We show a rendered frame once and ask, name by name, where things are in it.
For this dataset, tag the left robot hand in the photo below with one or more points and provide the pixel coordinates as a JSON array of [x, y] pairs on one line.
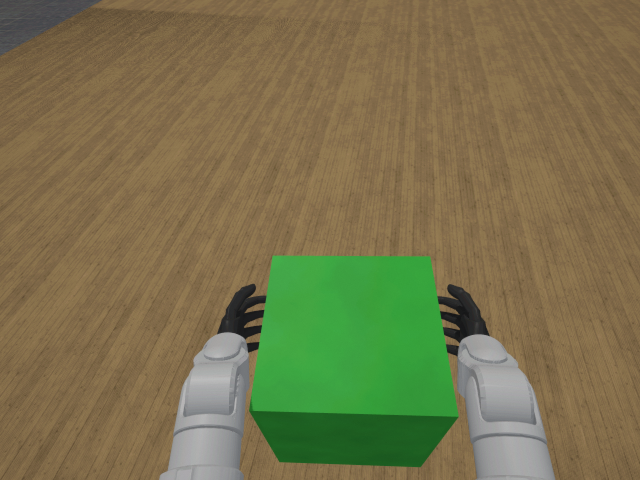
[[235, 318]]

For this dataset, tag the robot left forearm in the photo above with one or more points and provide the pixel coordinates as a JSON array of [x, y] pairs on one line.
[[210, 419]]

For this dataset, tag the right robot hand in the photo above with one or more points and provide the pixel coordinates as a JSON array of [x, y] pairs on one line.
[[469, 319]]

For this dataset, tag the carton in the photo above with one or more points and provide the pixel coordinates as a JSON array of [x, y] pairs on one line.
[[352, 365]]

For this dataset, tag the robot right forearm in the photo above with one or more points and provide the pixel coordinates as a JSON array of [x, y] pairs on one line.
[[505, 425]]

